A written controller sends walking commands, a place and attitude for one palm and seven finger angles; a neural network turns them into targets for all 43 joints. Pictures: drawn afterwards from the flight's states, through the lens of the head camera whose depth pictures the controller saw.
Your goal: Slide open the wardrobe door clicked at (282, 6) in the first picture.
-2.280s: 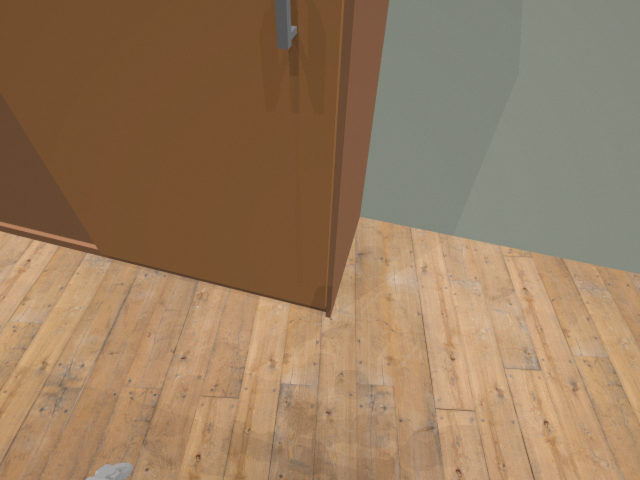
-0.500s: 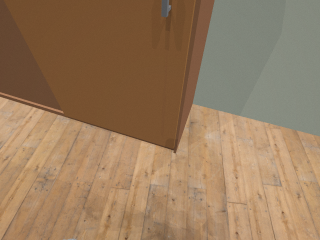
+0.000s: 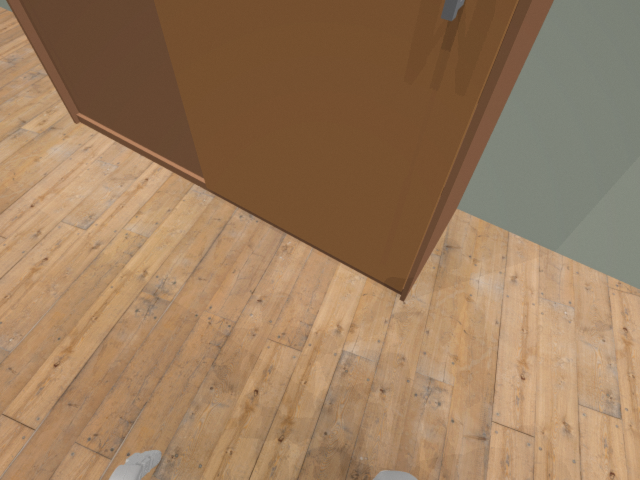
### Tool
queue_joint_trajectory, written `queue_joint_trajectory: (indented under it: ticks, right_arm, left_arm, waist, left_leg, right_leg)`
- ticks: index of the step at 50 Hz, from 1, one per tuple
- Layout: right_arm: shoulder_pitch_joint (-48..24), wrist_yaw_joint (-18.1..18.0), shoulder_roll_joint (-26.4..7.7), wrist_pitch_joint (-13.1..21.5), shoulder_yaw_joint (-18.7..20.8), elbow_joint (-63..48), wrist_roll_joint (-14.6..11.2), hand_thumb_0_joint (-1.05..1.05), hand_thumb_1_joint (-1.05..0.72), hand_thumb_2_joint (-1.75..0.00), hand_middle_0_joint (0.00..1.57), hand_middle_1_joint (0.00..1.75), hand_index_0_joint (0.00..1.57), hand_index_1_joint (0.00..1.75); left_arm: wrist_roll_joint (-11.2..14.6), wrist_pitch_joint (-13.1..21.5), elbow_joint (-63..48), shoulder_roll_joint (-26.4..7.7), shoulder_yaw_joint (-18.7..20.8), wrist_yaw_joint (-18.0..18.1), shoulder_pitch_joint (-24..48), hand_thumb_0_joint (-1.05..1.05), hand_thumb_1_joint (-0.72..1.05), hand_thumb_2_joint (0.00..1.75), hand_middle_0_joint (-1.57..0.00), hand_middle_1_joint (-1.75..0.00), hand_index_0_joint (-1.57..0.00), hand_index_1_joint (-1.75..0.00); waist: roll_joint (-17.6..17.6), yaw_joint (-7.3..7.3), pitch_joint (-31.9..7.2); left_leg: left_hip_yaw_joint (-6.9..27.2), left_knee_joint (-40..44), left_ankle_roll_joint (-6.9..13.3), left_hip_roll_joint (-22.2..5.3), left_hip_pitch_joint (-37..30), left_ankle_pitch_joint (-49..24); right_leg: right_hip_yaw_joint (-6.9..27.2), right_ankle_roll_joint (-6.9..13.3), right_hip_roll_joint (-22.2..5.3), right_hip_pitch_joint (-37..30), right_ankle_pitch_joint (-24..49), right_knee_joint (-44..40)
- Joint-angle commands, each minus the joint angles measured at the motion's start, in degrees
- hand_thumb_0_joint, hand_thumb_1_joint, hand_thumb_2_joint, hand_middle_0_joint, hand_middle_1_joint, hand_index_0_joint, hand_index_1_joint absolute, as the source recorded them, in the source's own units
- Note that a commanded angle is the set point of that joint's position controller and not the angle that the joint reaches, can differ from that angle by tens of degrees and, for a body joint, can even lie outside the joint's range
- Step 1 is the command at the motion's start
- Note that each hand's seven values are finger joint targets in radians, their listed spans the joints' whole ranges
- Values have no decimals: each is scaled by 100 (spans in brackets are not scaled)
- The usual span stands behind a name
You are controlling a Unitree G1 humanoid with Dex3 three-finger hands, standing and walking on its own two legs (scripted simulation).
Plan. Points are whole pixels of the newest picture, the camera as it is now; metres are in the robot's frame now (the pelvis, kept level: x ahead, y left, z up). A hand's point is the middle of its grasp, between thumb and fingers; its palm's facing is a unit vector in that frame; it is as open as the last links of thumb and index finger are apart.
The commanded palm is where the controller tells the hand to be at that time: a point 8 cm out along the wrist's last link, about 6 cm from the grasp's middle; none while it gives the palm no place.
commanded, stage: walk to a spot facing it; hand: right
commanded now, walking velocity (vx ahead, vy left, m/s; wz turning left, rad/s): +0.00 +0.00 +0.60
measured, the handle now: out of the picture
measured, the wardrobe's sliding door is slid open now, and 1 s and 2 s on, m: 0.00 0.00 0.00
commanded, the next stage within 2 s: none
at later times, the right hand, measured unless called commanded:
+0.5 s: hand out of the picture +0.12 -0.22 -0.17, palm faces -0.32 +0.92 -0.21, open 7.4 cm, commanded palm none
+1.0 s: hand out of the picture +0.14 -0.15 -0.17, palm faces -0.55 +0.81 -0.20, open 7.4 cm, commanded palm none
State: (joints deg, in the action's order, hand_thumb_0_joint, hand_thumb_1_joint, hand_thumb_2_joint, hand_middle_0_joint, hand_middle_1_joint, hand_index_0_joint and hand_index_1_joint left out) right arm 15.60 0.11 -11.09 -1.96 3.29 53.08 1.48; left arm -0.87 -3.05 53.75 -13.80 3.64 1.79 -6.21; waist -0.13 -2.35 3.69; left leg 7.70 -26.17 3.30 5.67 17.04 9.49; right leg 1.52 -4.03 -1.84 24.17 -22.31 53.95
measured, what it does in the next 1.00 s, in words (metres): steps on the spot, turning left: right foot, then left foot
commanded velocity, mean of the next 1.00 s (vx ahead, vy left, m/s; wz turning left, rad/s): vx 0.09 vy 0.00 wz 0.60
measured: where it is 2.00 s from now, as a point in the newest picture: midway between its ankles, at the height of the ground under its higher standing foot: (222, 457)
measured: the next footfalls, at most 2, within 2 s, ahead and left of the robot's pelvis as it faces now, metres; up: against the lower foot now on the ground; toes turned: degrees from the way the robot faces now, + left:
right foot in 0.14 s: +0.02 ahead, -0.15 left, +0.00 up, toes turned +7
left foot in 0.62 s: -0.07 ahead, +0.09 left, +0.00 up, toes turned +30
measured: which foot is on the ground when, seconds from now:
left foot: down 0.00-0.14, up 0.16-0.60, down 0.62-1.00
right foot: up 0.00-0.12, down 0.14-0.62, up 0.64-1.00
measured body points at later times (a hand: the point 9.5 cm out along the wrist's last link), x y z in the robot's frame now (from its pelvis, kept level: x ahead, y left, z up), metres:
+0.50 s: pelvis -0.03 -0.05 +0.00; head +0.01 -0.05 +0.45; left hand -0.08 +0.20 -0.14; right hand +0.14 -0.27 -0.15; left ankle -0.09 +0.09 -0.69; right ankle -0.02 -0.15 -0.74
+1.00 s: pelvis -0.02 -0.02 +0.00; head +0.00 -0.02 +0.45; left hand -0.10 +0.24 -0.13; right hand +0.17 -0.19 -0.15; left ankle -0.10 +0.07 -0.74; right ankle +0.07 -0.11 -0.72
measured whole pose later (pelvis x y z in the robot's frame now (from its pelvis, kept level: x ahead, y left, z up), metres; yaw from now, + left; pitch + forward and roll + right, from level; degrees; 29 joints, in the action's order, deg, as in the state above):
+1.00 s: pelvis -0.02 -0.02 +0.00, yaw +37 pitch +0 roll +1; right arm 15.2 1.1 -12.2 -0.7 3.3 53.4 1.7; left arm -1.4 -1.2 51.8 -13.4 3.7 -0.4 -11.5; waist -0.6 -1.2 1.1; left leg 6.6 -27.3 0.7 2.8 12.0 15.5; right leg -3.2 -4.0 -3.3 21.9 -22.2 43.4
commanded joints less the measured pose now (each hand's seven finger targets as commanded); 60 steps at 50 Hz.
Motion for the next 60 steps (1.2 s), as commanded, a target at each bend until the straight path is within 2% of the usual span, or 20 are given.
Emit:
queue_joint_trajectory:
  ticks: [1,6,7,8,11,13,22,29,31,32,36,42,47,50,51,52,53,54,57,60]
  right_arm:
    - [119,-75,-1337,38,369,-414,24,0,-90,-90,20,30,20,30]
    - [-465,-43,-1217,-32,346,-618,-36,0,-90,-90,20,30,20,30]
    - [-410,23,-853,-52,288,-740,-83,0,-90,-90,20,30,20,30]
    - [-446,58,-900,-40,331,-840,-12,0,-90,-90,20,30,20,30]
    - [-134,180,-1045,-126,424,-454,66,0,-90,-90,20,30,20,30]
    - [-119,216,-887,-154,352,-428,35,0,-90,-90,20,30,20,30]
    - [-1115,233,-645,-171,195,-650,-27,0,-90,-90,20,30,20,30]
    - [-575,167,-823,37,234,-515,-13,0,-90,-90,20,30,20,30]
    - [183,-22,-1882,146,426,-305,-26,0,-90,-90,20,30,20,30]
    - [339,-109,-1799,102,456,-273,-74,0,-90,-90,20,30,20,30]
    - [-700,-117,-1259,91,318,-537,-46,0,-90,-90,20,30,20,30]
    - [-340,-1,-1345,210,314,-432,-17,0,-90,-90,20,30,20,30]
    - [-165,15,-1431,262,354,-406,12,0,-90,-90,20,30,20,30]
    - [-517,38,-1342,229,375,-461,-13,0,-90,-90,20,30,20,30]
    - [-587,63,-1078,223,313,-514,-17,0,-90,-90,20,30,20,30]
    - [-542,118,-623,182,238,-647,-65,0,-90,-90,20,30,20,30]
    - [-692,164,-535,221,234,-863,-48,0,-90,-90,20,30,20,30]
    - [-934,184,-775,208,297,-788,40,0,-90,-90,20,30,20,30]
    - [-345,348,-650,143,348,-358,79,0,-90,-90,20,30,20,30]
    - [-161,324,-406,82,288,-172,70,0,-90,-90,20,30,20,30]
  left_arm:
    - [60,217,-565,-430,77,32,105,0,90,90,-20,-30,-20,-30]
    - [98,360,-414,-658,104,118,-991,0,90,90,-20,-30,-20,-30]
    - [10,397,-483,-1179,176,124,-982,0,90,90,-20,-30,-20,-30]
    - [-4,347,-665,-1444,207,113,-678,0,90,90,-20,-30,-20,-30]
    - [-29,401,-826,-745,-29,112,142,0,90,90,-20,-30,-20,-30]
    - [-43,431,-788,-743,-10,107,-56,0,90,90,-20,-30,-20,-30]
    - [-59,397,-300,-948,159,48,-1118,0,90,90,-20,-30,-20,-30]
    - [-38,347,-168,-1051,236,-53,-1154,0,90,90,-20,-30,-20,-30]
    - [-30,277,-589,-401,47,-101,-826,0,90,90,-20,-30,-20,-30]
    - [-12,202,-668,-499,45,-8,-487,0,90,90,-20,-30,-20,-30]
    - [-50,148,-371,-503,85,-38,-727,0,90,90,-20,-30,-20,-30]
    - [-111,206,-547,-571,136,-195,-385,0,90,90,-20,-30,-20,-30]
    - [-46,386,-744,-442,112,-221,-208,0,90,90,-20,-30,-20,-30]
    - [-10,490,-554,-421,108,-144,-1031,0,90,90,-20,-30,-20,-30]
    - [6,542,-386,-604,126,-77,-1539,0,90,90,-20,-30,-20,-30]
    - [-76,576,-256,-1167,241,-23,-2057,0,90,90,-20,-30,-20,-30]
    - [-105,576,-286,-1543,258,-5,-2219,0,90,90,-20,-30,-20,-30]
    - [-98,597,-291,-1225,181,-3,-1880,0,90,90,-20,-30,-20,-30]
    - [-48,714,-391,-668,8,18,-1056,0,90,90,-20,-30,-20,-30]
    - [-2,803,-134,-398,-42,45,-1514,0,90,90,-20,-30,-20,-30]
  waist:
    - [-803,-41,-703]
    - [-529,490,-955]
    - [1079,481,-843]
    - [1486,343,-396]
    - [698,-87,-66]
    - [807,-14,-198]
    - [996,500,-296]
    - [750,196,-832]
    - [-1693,-155,-1060]
    - [-1207,-283,-1079]
    - [-747,255,-700]
    - [-909,97,-140]
    - [-919,21,-179]
    - [-911,475,-255]
    - [-280,696,-441]
    - [1386,906,-560]
    - [1900,879,-208]
    - [1414,798,197]
    - [673,216,400]
    - [788,224,124]
  left_leg:
    - [2119,701,717,-1479,-724,-1181]
    - [1746,-18,0,-742,753,-166]
    - [785,-1188,-312,38,1839,1190]
    - [-152,-2679,-597,-4,2106,2209]
    - [-263,-4415,-705,-434,1532,1235]
    - [-431,-4452,-790,-505,1764,1054]
    - [-979,-2580,-770,-863,1190,1491]
    - [-1274,162,-367,-702,-952,222]
    - [1481,459,565,-2977,-2288,-3490]
    - [1217,329,868,-2818,-2023,-3621]
    - [479,455,647,-1921,-1139,-2094]
    - [1205,1333,662,-1717,-616,1596]
    - [1622,1226,764,-1713,-407,1657]
    - [1402,647,478,-1311,548,1725]
    - [1100,-47,232,-913,1130,1725]
    - [293,-1724,-62,-159,2211,2248]
    - [-512,-3036,-310,-206,2854,2438]
    - [-236,-3696,-323,-606,2686,1895]
    - [-554,-4324,-459,-941,2406,571]
    - [-697,-4448,-539,-921,2369,44]
  right_leg:
    - [-24,102,119,-101,-289,-947]
    - [202,401,-110,-2376,667,-3364]
    - [1682,805,-1473,-2825,230,-4138]
    - [2334,1272,-2595,-1937,583,-4280]
    - [861,1116,-1616,-730,1213,-4070]
    - [290,1107,-1332,-1329,1937,-3815]
    - [-298,1280,-1789,-2043,3138,-3474]
    - [-1114,549,-1686,-1339,2887,-1829]
    - [-1172,-96,-589,1158,-1287,623]
    - [-394,-5,-626,1192,-1251,1042]
    - [-340,-125,-631,758,-155,1025]
    - [-446,-128,-456,891,172,396]
    - [-466,6,-174,139,-125,-998]
    - [-653,102,45,-1577,468,-2383]
    - [-526,125,-156,-2586,345,-3042]
    - [1162,453,-1554,-3307,-1293,-3880]
    - [2593,974,-2848,-2828,-2394,-4654]
    - [2742,947,-2790,-1881,-2726,-5016]
    - [711,658,-1949,-1507,-791,-4738]
    - [-429,508,-1556,-1947,1244,-4348]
